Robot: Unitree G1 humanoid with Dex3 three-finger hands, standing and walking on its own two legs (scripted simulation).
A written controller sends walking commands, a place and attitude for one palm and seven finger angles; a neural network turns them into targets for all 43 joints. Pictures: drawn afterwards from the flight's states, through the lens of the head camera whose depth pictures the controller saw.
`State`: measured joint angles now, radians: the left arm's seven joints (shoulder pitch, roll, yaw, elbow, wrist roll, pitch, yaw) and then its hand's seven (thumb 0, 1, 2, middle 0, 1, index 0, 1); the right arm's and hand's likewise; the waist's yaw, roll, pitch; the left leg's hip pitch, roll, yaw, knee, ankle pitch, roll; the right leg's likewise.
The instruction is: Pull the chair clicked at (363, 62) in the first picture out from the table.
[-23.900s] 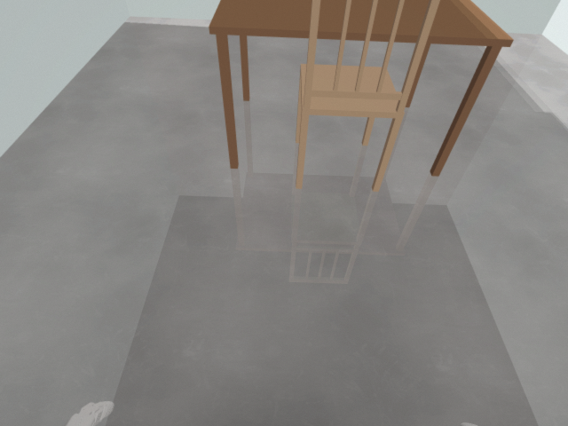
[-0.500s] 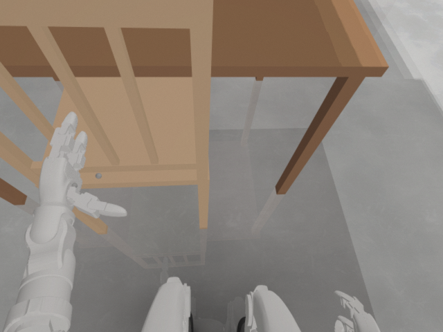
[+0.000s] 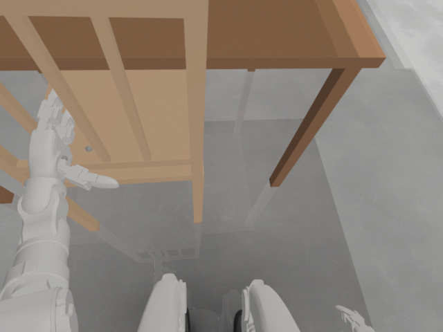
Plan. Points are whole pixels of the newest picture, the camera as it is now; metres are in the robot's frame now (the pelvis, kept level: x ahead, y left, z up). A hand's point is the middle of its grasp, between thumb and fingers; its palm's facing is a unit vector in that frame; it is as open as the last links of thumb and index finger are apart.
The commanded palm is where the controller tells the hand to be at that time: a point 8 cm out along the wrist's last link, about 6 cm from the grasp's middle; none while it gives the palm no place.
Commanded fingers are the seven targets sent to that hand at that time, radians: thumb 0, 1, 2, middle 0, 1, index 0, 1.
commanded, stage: push the fingers through the gap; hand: left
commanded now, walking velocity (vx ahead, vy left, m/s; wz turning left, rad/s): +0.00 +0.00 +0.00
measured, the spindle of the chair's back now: (75, 110) +0.47 +0.25 +0.07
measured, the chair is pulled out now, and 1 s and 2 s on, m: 0.00 0.00 0.01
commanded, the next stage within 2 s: hook a spindle and tug to test in 0.60 s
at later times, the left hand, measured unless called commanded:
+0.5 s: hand (93, 140) +0.44 +0.23 +0.02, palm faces +0.11 -0.99 -0.02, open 16.9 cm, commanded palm +0.42 +0.27 +0.03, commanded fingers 0.00 -0.50 0.30 -0.06 -0.08 -0.06 -0.08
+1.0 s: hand (98, 135) +0.45 +0.23 +0.03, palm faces +0.10 -0.99 -0.04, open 15.9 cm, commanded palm +0.42 +0.26 +0.03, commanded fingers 0.00 -0.44 0.32 -0.34 -0.96 -0.34 -0.96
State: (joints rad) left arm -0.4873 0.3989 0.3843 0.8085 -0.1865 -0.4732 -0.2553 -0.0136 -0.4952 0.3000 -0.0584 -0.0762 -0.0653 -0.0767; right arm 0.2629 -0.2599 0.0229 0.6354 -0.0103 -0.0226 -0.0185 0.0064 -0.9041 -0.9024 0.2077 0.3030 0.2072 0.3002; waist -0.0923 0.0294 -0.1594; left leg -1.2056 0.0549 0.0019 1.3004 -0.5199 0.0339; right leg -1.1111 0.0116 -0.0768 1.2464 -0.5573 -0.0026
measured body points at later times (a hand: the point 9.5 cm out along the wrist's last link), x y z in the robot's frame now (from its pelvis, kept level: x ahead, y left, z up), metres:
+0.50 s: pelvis +0.00 +0.01 +0.00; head +0.14 +0.04 +0.43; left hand +0.43 +0.29 +0.03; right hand +0.07 -0.26 -0.11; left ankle +0.04 +0.10 -0.62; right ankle +0.02 -0.12 -0.62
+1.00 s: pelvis +0.00 +0.00 +0.00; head +0.14 +0.03 +0.42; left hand +0.44 +0.28 +0.03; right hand +0.08 -0.26 -0.12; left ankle +0.04 +0.10 -0.62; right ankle +0.02 -0.12 -0.62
